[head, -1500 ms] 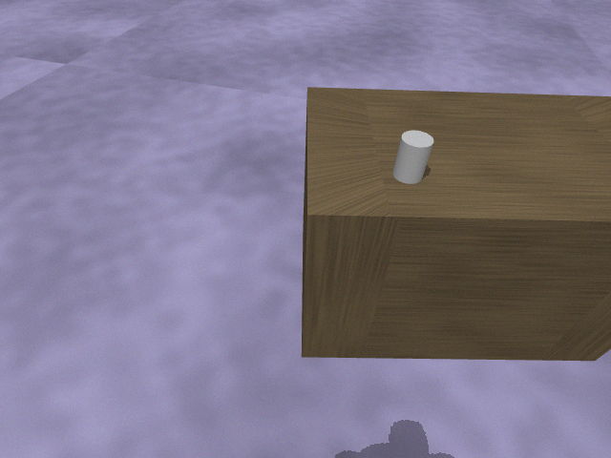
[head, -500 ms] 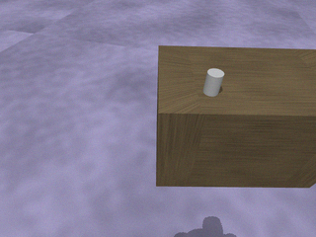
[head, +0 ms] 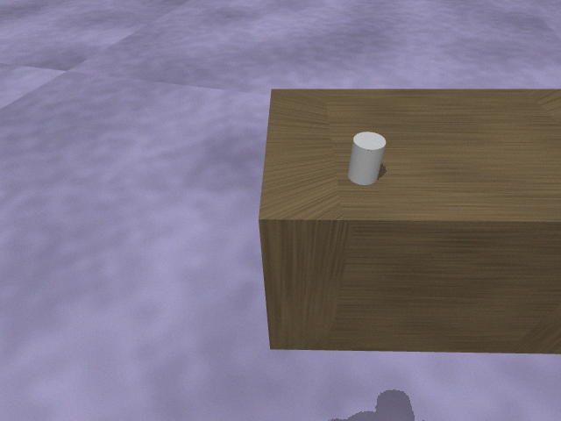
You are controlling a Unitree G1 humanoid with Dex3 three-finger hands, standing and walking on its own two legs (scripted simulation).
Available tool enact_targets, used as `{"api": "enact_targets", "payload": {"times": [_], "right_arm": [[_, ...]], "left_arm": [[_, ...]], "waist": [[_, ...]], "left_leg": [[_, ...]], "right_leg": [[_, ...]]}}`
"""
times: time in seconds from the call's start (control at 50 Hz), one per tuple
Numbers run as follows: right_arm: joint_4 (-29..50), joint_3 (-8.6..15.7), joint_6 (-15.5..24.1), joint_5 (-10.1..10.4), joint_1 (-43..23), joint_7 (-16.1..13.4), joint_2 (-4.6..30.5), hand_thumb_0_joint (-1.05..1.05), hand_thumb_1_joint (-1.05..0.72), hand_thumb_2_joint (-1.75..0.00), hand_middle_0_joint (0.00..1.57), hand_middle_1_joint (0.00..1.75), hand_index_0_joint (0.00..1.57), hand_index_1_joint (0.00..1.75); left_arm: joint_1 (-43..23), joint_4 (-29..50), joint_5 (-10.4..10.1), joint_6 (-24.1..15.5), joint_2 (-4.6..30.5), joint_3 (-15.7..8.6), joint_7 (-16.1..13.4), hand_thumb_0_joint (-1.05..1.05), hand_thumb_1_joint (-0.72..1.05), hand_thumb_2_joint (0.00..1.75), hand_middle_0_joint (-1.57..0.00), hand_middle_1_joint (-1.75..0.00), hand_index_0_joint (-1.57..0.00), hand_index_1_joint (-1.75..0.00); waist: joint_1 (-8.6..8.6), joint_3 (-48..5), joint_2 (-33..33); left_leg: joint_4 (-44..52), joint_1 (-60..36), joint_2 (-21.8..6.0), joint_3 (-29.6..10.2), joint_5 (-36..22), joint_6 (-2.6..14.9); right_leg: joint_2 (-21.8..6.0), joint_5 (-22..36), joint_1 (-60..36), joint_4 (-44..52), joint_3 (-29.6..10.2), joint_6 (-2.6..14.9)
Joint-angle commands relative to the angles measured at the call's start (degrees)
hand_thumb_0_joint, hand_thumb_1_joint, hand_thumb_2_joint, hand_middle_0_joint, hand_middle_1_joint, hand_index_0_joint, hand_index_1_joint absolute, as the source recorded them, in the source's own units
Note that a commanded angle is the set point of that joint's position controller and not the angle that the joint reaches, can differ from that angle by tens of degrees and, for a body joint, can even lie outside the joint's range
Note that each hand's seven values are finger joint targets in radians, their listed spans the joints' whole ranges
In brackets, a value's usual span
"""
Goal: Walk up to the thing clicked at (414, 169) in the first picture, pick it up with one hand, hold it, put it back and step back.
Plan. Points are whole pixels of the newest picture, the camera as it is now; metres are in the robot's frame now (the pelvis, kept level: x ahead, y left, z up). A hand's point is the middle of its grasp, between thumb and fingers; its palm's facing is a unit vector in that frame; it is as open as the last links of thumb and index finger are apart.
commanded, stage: walk up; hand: right
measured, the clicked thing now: (365, 158) +0.73 -0.17 -0.02
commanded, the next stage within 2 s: none
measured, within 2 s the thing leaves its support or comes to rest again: neither
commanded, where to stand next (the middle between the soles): +0.26 +0.02 m, yaw +2 degrees
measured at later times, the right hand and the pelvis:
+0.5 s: hand (431, 367) +0.28 -0.24 -0.12, palm faces -0.06 +0.92 -0.38, open 7.4 cm; pelvis +0.16 +0.01 +0.00, yaw +3 degrees
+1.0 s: hand (440, 375) +0.29 -0.27 -0.18, palm faces -0.12 +0.94 -0.31, open 7.4 cm; pelvis +0.19 -0.02 -0.01, yaw +4 degrees
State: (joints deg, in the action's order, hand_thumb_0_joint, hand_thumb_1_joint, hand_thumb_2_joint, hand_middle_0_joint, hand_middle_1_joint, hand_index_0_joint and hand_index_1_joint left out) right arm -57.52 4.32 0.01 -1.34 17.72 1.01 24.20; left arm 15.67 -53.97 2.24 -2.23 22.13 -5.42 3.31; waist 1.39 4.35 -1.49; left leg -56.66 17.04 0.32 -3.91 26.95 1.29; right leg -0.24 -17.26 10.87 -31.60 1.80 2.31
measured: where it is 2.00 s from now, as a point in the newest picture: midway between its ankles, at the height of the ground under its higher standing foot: outside the picture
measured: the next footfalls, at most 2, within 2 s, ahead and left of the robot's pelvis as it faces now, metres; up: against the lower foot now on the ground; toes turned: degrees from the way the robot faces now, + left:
left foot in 0.32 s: +0.26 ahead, +0.12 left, +0.00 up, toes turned +5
right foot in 0.72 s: +0.27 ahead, -0.13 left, +0.00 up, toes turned +4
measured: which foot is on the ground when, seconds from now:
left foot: up 0.00-0.30, down 0.32-0.74, up 0.76-1.00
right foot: down 0.00-0.36, up 0.38-0.70, down 0.72-1.00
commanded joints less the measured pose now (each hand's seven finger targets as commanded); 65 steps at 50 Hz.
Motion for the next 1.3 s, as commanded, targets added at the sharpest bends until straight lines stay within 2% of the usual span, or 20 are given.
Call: {"api": "enact_targets", "payload": {"times": [0.0,0.2,0.28,0.3,0.34,0.36,0.42,0.46,0.6,0.68,0.7,0.72,0.76,0.84,0.94,1.06,1.1,1.14,1.2,1.28], "right_arm": [[6.3,1.6,3.2,0.9,-0.7,0.3,9.8,0.00,-0.90,-0.90,0.20,0.30,0.20,0.30],[13.4,2.1,3.0,0.3,-7.8,2.2,7.3,0.00,-0.90,-0.90,0.20,0.30,0.20,0.30],[12.7,3.3,3.6,-0.2,-0.4,1.7,8.5,0.00,-0.90,-0.90,0.20,0.30,0.20,0.30],[11.7,4.4,4.0,-0.8,5.1,1.3,10.9,0.00,-0.90,-0.90,0.20,0.30,0.20,0.30],[13.7,5.7,4.4,-0.8,9.6,0.4,16.7,0.00,-0.90,-0.90,0.20,0.30,0.20,0.30],[13.7,6.3,4.4,0.8,7.2,0.3,16.4,0.00,-0.90,-0.90,0.20,0.30,0.20,0.30],[16.2,3.5,4.3,1.5,-1.1,-0.1,11.1,0.00,-0.90,-0.90,0.20,0.30,0.20,0.30],[16.3,2.9,4.6,1.3,-2.2,-0.1,10.2,0.00,-0.90,-0.90,0.20,0.30,0.20,0.30],[17.7,2.2,2.0,-0.1,-4.1,-0.2,9.9,0.00,-0.90,-0.90,0.20,0.30,0.20,0.30],[18.5,2.2,-0.7,1.5,-7.5,-0.3,9.5,0.00,-0.90,-0.90,0.20,0.30,0.20,0.30],[18.2,1.7,-1.2,1.9,-6.8,-0.4,7.6,0.00,-0.90,-0.90,0.20,0.30,0.20,0.30],[18.3,1.0,-1.6,2.3,-4.7,-0.4,5.0,0.00,-0.90,-0.90,0.20,0.30,0.20,0.30],[16.4,1.9,-3.4,1.5,-1.7,-1.7,8.2,0.00,-0.90,-0.90,0.20,0.30,0.20,0.30],[12.6,2.7,-3.4,1.9,-0.4,-1.5,9.4,0.00,-0.90,-0.90,0.20,0.30,0.20,0.30],[10.7,1.8,-2.3,1.3,-1.7,-1.0,9.5,0.00,-0.90,-0.90,0.20,0.30,0.20,0.30],[6.1,1.1,0.4,0.1,0.9,-1.2,8.1,0.00,-0.90,-0.90,0.20,0.30,0.20,0.30],[6.7,1.7,1.4,-1.1,-1.4,-1.8,11.4,0.00,-0.90,-0.90,0.20,0.30,0.20,0.30],[8.5,2.1,1.6,-0.2,-9.8,-1.4,17.3,0.00,-0.90,-0.90,0.20,0.30,0.20,0.30],[8.2,-0.2,2.0,-0.4,-13.5,-1.7,10.0,0.00,-0.90,-0.90,0.20,0.30,0.20,0.30],[6.1,-0.3,1.3,1.3,-8.6,-1.5,9.6,0.00,-0.90,-0.90,0.20,0.30,0.20,0.30]], "left_arm": [[-0.4,5.4,-1.7,-2.2,14.3,-2.9,-1.8,0.00,0.90,0.90,-0.20,-0.30,-0.20,-0.30],[4.9,9.1,-1.4,-2.4,14.8,-2.3,-1.9,0.00,0.90,0.90,-0.20,-0.30,-0.20,-0.30],[4.1,10.4,-1.8,-2.3,14.9,-1.7,-2.4,0.00,0.90,0.90,-0.20,-0.30,-0.20,-0.30],[6.4,10.8,-2.0,-2.1,12.7,-0.7,-2.5,0.00,0.90,0.90,-0.20,-0.30,-0.20,-0.30],[11.4,10.6,-3.2,-1.5,10.7,-0.8,-3.2,0.00,0.90,0.90,-0.20,-0.30,-0.20,-0.30],[9.1,9.7,-2.3,-1.0,14.2,-1.0,-3.8,0.00,0.90,0.90,-0.20,-0.30,-0.20,-0.30],[9.7,8.6,-2.4,-0.9,13.0,-0.7,-2.5,0.00,0.90,0.90,-0.20,-0.30,-0.20,-0.30],[11.8,7.5,-2.5,-0.6,11.4,-0.4,-2.2,0.00,0.90,0.90,-0.20,-0.30,-0.20,-0.30],[7.1,7.6,-2.8,-1.1,9.6,0.2,-4.7,0.00,0.90,0.90,-0.20,-0.30,-0.20,-0.30],[9.1,6.5,-2.0,-0.9,11.7,-1.1,-5.4,0.00,0.90,0.90,-0.20,-0.30,-0.20,-0.30],[8.8,6.7,-1.5,-1.1,13.6,-1.6,-5.6,0.00,0.90,0.90,-0.20,-0.30,-0.20,-0.30],[7.6,7.9,-0.6,-1.5,17.9,-2.6,-5.8,0.00,0.90,0.90,-0.20,-0.30,-0.20,-0.30],[1.6,10.5,-1.0,-1.1,19.9,-2.3,-6.1,0.00,0.90,0.90,-0.20,-0.30,-0.20,-0.30],[-2.4,10.4,-1.0,-0.7,15.4,-1.9,-6.2,0.00,0.90,0.90,-0.20,-0.30,-0.20,-0.30],[-3.3,10.6,0.1,-0.3,13.6,-1.9,-5.5,0.00,0.90,0.90,-0.20,-0.30,-0.20,-0.30],[-5.8,8.4,-1.2,1.8,14.9,-1.7,-4.3,0.00,0.90,0.90,-0.20,-0.30,-0.20,-0.30],[-5.8,8.8,-2.4,2.0,8.9,0.5,-4.1,0.00,0.90,0.90,-0.20,-0.30,-0.20,-0.30],[-9.7,6.9,-2.0,2.3,12.8,-0.6,-4.5,0.00,0.90,0.90,-0.20,-0.30,-0.20,-0.30],[-6.8,3.8,-2.9,1.5,9.8,0.3,-3.6,0.00,0.90,0.90,-0.20,-0.30,-0.20,-0.30],[-6.8,1.0,-2.0,0.0,11.5,0.6,-4.1,0.00,0.90,0.90,-0.20,-0.30,-0.20,-0.30]], "waist": [[-0.30,3.4,7.4],[2.05,1.3,7.8],[-2.97,-1.0,2.0],[-5.56,-4.8,-4.4],[-6.21,-11.5,-12.3],[-5.69,-8.7,-8.0],[-1.26,0.8,-2.6],[-0.35,1.6,-5.1],[-1.83,-2.8,-10.0],[0.88,-7.1,-4.4],[1.42,-7.0,1.2],[0.94,-6.4,13.4],[-0.16,-4.5,13.7],[-1.21,-5.5,11.9],[1.17,-7.6,13.3],[-1.35,-6.6,11.8],[-0.96,-5.2,-2.4],[-1.81,0.6,-11.1],[1.64,1.9,-10.0],[-0.76,-6.5,-6.6]], "left_leg": [[-3.8,15.9,-3.0,-3.7,-7.0,0.64],[20.6,5.3,-3.1,5.5,-18.5,0.11],[27.5,-9.0,-0.5,7.9,-18.7,2.77],[29.6,-18.2,-1.4,4.9,-14.9,5.33],[38.5,-28.9,-24.1,-35.1,-11.2,16.38],[40.4,-23.3,-26.2,-36.4,-6.9,18.72],[42.2,-5.2,-16.3,-12.0,-11.7,10.01],[41.4,-0.4,-13.0,-4.2,-22.4,9.48],[30.2,-2.3,-12.2,1.8,-50.3,11.80],[19.6,2.2,-8.7,1.4,-28.6,7.09],[14.5,4.5,-6.5,2.5,-18.2,4.86],[3.9,10.4,0.0,5.8,-4.7,1.29],[-10.6,9.8,1.2,-1.9,11.0,0.21],[-13.8,10.8,2.5,-5.6,1.6,-1.01],[0.4,10.8,1.3,-1.6,1.7,-2.86],[29.8,-6.2,1.2,6.2,-8.8,-0.85],[39.0,-7.6,-9.2,-12.8,-9.6,2.63],[41.2,8.8,-21.0,-25.4,-6.4,12.99],[34.0,3.6,-10.6,-6.0,-22.3,7.28],[23.5,-4.8,-6.5,-1.2,-34.9,1.87]], "right_leg": [[-14.5,4.9,-6.4,19.2,-17.1,8.53],[-13.2,24.8,-5.5,13.1,-5.6,7.80],[-11.3,28.5,-0.4,-0.2,-3.4,6.17],[-6.9,27.4,4.4,-14.0,-0.3,4.16],[5.7,-15.5,22.2,-37.8,-2.1,0.41],[0.8,-16.7,22.6,-41.9,-7.1,1.45],[-2.4,-6.7,16.4,-34.9,-9.7,0.84],[-1.7,-3.5,12.7,-32.0,-6.4,-0.42],[-2.1,2.6,7.8,-13.0,0.4,-3.02],[0.2,11.2,-1.6,-1.2,1.1,-1.19],[-3.0,14.2,-2.8,2.3,-2.5,-0.14],[-15.8,21.4,-2.6,8.0,-19.5,4.34],[-25.5,20.4,5.1,11.1,-32.7,14.73],[-15.0,6.5,4.4,9.9,-17.8,8.21],[-13.0,-6.1,-2.3,10.0,-13.0,8.49],[-12.8,6.1,6.5,0.2,-9.2,6.37],[-7.3,6.7,13.8,-11.2,-5.0,0.50],[-2.4,-14.6,9.3,-18.9,-5.3,-1.45],[-2.0,-6.5,7.1,-10.4,-3.3,-0.43],[-3.4,19.3,-3.7,4.3,-4.2,0.61]]}}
